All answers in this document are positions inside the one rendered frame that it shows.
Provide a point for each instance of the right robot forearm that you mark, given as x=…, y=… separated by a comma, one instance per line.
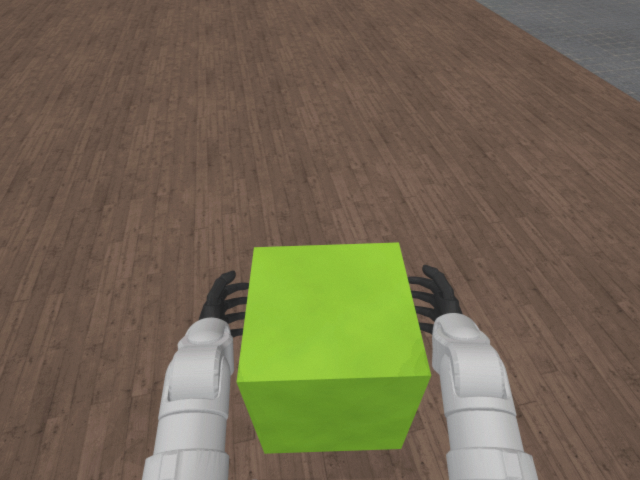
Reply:
x=484, y=437

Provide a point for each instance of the left robot forearm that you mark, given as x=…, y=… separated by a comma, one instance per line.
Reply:
x=191, y=432

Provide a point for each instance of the carton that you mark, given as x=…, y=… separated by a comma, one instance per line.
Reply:
x=332, y=357

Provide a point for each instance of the right robot hand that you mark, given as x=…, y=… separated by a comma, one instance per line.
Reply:
x=442, y=299

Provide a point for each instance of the left robot hand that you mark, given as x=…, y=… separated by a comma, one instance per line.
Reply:
x=216, y=305

